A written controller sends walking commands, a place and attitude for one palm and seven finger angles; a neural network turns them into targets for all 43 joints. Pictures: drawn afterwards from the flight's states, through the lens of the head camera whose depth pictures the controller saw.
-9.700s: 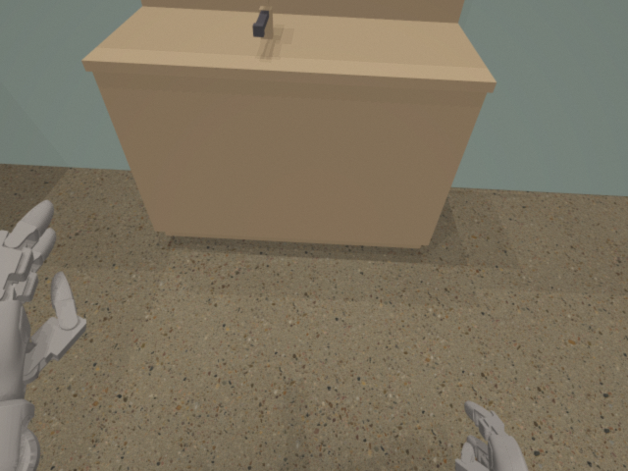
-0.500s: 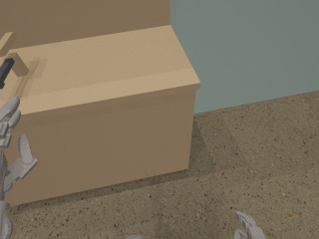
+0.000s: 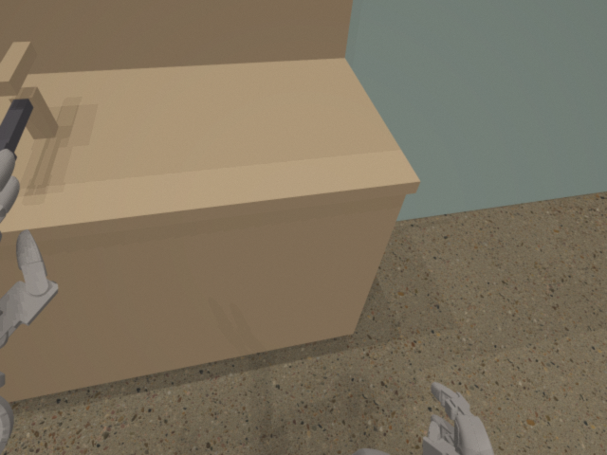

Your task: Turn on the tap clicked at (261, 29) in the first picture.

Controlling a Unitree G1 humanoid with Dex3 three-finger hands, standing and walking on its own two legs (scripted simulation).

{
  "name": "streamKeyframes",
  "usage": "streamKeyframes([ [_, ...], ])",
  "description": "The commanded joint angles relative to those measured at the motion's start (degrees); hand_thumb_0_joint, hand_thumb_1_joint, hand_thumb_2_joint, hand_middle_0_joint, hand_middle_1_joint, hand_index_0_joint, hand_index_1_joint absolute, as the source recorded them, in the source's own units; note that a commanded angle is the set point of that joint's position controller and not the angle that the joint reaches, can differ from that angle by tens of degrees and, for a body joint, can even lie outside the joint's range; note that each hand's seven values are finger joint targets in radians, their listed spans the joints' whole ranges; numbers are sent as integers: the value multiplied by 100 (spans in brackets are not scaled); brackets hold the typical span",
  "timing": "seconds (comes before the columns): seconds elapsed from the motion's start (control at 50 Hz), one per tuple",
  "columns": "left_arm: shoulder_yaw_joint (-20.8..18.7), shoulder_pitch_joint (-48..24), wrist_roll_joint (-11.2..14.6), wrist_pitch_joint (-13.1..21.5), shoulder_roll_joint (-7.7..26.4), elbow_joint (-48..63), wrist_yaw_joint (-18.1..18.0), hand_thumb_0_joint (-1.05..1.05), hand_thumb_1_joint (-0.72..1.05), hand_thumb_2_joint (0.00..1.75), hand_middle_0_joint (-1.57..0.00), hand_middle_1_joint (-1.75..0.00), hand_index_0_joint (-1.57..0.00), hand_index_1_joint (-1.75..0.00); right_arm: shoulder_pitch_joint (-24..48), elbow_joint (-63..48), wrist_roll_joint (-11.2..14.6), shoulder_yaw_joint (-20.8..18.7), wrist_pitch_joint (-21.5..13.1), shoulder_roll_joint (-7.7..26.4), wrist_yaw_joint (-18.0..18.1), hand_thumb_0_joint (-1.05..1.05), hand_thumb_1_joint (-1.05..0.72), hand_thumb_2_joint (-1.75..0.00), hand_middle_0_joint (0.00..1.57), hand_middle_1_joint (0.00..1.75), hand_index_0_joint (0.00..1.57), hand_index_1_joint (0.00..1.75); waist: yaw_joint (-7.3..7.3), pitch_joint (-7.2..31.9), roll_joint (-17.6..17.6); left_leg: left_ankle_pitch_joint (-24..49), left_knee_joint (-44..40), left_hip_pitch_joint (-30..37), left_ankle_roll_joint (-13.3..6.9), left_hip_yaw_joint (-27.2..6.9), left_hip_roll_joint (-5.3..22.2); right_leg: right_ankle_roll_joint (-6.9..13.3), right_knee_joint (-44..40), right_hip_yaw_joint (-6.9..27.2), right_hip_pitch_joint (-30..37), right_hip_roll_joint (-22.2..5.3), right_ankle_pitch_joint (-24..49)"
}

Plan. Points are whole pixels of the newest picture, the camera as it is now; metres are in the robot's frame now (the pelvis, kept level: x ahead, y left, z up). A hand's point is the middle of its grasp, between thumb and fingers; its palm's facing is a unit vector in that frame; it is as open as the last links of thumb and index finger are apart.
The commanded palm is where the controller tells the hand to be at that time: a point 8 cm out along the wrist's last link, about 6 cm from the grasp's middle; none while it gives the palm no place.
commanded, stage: come to a stop and stand still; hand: left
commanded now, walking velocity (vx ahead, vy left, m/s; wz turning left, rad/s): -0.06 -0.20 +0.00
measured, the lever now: out of the picture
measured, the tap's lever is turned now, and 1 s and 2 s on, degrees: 0 0 0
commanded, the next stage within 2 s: look again from close up in 1.26 s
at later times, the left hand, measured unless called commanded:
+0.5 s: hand (107, 336) +0.20 +0.20 +0.14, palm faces +0.25 -0.89 -0.39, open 7.4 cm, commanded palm +0.15 +0.25 +0.18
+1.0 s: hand (68, 274) +0.25 +0.25 +0.16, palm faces +0.31 -0.88 -0.37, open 7.4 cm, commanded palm +0.19 +0.29 +0.18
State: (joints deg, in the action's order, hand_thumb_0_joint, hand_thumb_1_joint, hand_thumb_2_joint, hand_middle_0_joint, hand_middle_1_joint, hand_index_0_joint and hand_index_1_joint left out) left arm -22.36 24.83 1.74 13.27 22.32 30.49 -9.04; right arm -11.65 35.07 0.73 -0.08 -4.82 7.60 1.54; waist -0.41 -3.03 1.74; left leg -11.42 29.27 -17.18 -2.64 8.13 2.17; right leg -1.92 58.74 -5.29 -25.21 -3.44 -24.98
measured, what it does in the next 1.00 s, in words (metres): steps on the spot: right foot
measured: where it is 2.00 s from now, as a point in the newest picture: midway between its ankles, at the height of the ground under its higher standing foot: outside the picture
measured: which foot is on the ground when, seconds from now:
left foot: down 0.00-1.00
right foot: up 0.00-0.20, down 0.22-1.00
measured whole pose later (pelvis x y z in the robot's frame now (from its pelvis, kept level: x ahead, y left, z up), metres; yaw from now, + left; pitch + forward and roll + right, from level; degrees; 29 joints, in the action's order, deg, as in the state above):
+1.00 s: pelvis +0.02 +0.02 +0.01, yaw -3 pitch +0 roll -1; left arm -18.8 23.4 2.6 10.0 21.5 24.9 -5.3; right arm -11.5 32.8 -1.1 3.8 -7.2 9.6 1.8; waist 1.8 -2.1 1.7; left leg -9.7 23.2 -13.5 -4.0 2.8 -2.5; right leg 0.1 21.7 -2.5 -9.1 0.2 -12.5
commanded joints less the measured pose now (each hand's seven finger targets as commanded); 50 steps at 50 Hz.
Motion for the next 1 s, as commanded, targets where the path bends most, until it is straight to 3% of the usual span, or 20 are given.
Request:
streamKeyframes([
  [0.0, -361, -56, 51, 243, 808, 1535, 6, 0, 90, 90, -20, -30, -20, -30, 310, -809, -87, -203, -340, 980, 91, 0, -90, -90, 20, 30, 20, 30, 6, 955, -1058, 1634, -1296, 786, -402, -1325, 1527, 5, -1004, 116, 214, 115, 261],
  [0.1, -484, -76, 94, 51, 878, 1376, -82, 0, 90, 90, -20, -30, -20, -30, 295, -804, -123, -88, -327, 922, 138, 0, -90, -90, 20, 30, 20, 30, -11, 1035, -1275, 1359, -1276, 990, -278, -1331, 1629, 37, -2397, 62, 779, 286, 183],
  [0.18, -452, -87, 32, -39, 799, 1008, -83, 0, 90, 90, -20, -30, -20, -30, 349, -823, -51, -68, -271, 926, 118, 0, -90, -90, 20, 30, 20, 30, 14, 979, -906, 460, -801, 360, 52, -842, 1222, 100, -3742, 169, 1810, 206, 1293],
  [0.2, -3607, -5743, -644, 329, 5174, 1456, 99, 0, 90, 90, -20, -30, -20, -30, -136, -608, -521, -381, -554, 1279, 139, 0, -90, -90, 20, 30, 20, 30, 391, 234, 173, 189, 508, -895, 130, -302, 820, 362, -4071, 1303, 1451, -350, 2379],
  [0.22, -1252, -3135, -163, 22, 1871, -1353, 376, 0, 90, 90, -20, -30, -20, -30, 101, -447, -245, -63, -472, 531, 139, 0, -90, -90, 20, 30, 20, 30, 65, 907, 523, -147, 659, 163, 223, -542, 110, 829, -4087, 1598, 959, -714, 2219],
  [0.24, -828, -1967, 38, 50, 1201, -801, 398, 0, 90, 90, -20, -30, -20, -30, 225, -844, -78, -153, -545, 729, 111, 0, -90, -90, 20, 30, 20, 30, 212, 690, 342, -20, 248, 472, 231, -560, 89, 455, -4284, 1512, 1016, -530, 2528],
  [0.26, -648, -1459, 118, 22, 1016, -890, 423, 0, 90, 90, -20, -30, -20, -30, 160, -925, -9, -276, -612, 1058, 69, 0, -90, -90, 20, 30, 20, 30, 235, 952, 64, -6, -215, 618, 180, -569, 59, 353, -4079, 1435, 1386, -574, 2081],
  [0.28, -217, -1017, 212, 64, 479, -741, 434, 0, 90, 90, -20, -30, -20, -30, 269, -1003, 66, -290, -639, 1013, 13, 0, -90, -90, 20, 30, 20, 30, 258, 1161, -636, 264, -400, 821, 114, -540, 85, 284, -3768, 1235, 1598, -488, 2048],
  [0.32, -68, -303, 185, 103, 496, -92, 414, 0, 90, 90, -20, -30, -20, -30, 381, -1068, 70, -189, -554, 1031, -111, 0, -90, -90, 20, 30, 20, 30, 324, 1189, -475, 162, -365, 799, 5, -700, 228, -13, -3871, 1133, 1359, -369, 1334],
  [0.36, -98, -57, 137, 73, 651, 300, 366, 0, 90, 90, -20, -30, -20, -30, 553, -1203, 68, -118, -505, 978, -84, 0, -90, -90, 20, 30, 20, 30, 324, 807, 258, -536, -280, 432, -15, -702, 194, -74, -4346, 1237, 1065, -382, 218],
  [0.4, -332, -94, 116, 43, 896, 400, 290, 0, 90, 90, -20, -30, -20, -30, 551, -1255, 52, -118, -476, 1015, 11, 0, -90, -90, 20, 30, 20, 30, 259, 482, 794, -674, 17, 337, 70, -688, 50, 149, -4747, 1408, 567, -492, -778],
  [0.44, -616, -444, 91, 59, 1150, 582, 234, 0, 90, 90, -20, -30, -20, -30, 504, -1229, -15, -91, -508, 1010, 94, 0, -90, -90, 20, 30, 20, 30, 207, 373, 832, -530, 263, 343, 118, -735, -77, 396, -4880, 1597, 296, -588, -1118],
  [0.48, -814, -1193, 64, 148, 1456, 1126, 136, 0, 90, 90, -20, -30, -20, -30, 579, -1187, -55, -69, -562, 1054, 182, 0, -90, -90, 20, 30, 20, 30, 158, 340, -23, -332, -27, 595, 134, -798, -95, 499, -4693, 1471, 253, -499, -869],
  [0.5, -704, -1204, 71, 179, 1272, 943, 98, 0, 90, 90, -20, -30, -20, -30, 537, -1113, -74, -68, -612, 1038, 224, 0, -90, -90, 20, 30, 20, 30, 149, 421, -337, -409, -235, 720, 104, -889, -73, 470, -4592, 1387, 329, -395, -749],
  [0.58, -470, -1522, 55, 276, 1069, 1013, 117, 0, 90, 90, -20, -30, -20, -30, 523, -1150, -74, -86, -713, 1128, 231, 0, -90, -90, 20, 30, 20, 30, 192, 332, -1040, -958, -878, 558, 19, -1265, 109, 286, -4435, 1271, 784, 20, -455],
  [0.64, -178, -1225, -17, 303, 737, 783, 160, 0, 90, 90, -20, -30, -20, -30, 456, -1094, -112, -72, -770, 1127, 164, 0, -90, -90, 20, 30, 20, 30, 215, 457, -1056, -1211, -1162, 265, -2, -1403, 159, 257, -4243, 1033, 1320, 185, 100],
  [0.76, -117, -466, 22, 155, 561, 199, 245, 0, 90, 90, -20, -30, -20, -30, 387, -1060, -133, -58, -669, 1122, 69, 0, -90, -90, 20, 30, 20, 30, 210, 631, -312, -409, -1232, 381, 103, -1403, 208, 262, -4212, 812, 1492, 252, 975],
  [0.86, -335, -683, 81, 149, 825, 587, 272, 0, 90, 90, -20, -30, -20, -30, 466, -1117, -149, -14, -565, 1079, 115, 0, -90, -90, 20, 30, 20, 30, 199, 996, -333, 666, -1152, 722, 167, -1374, 201, 252, -3938, 602, 1713, 300, 1766],
  [0.88, -412, -861, 94, 160, 965, 850, 274, 0, 90, 90, -20, -30, -20, -30, 538, -1171, -169, 12, -577, 1075, 129, 0, -90, -90, 20, 30, 20, 30, 185, 1038, -553, 967, -1123, 881, 209, -1325, 175, 258, -3849, 569, 1657, 314, 1888],
  [0.98, -344, -806, 134, 141, 904, 1179, 251, 0, 90, 90, -20, -30, -20, -30, 527, -1179, -180, 23, -561, 1046, 129, 0, -90, -90, 20, 30, 20, 30, 206, 1388, -692, 2078, -773, 1332, 302, -1202, 178, 266, -3714, 503, 1722, 309, 2412],
])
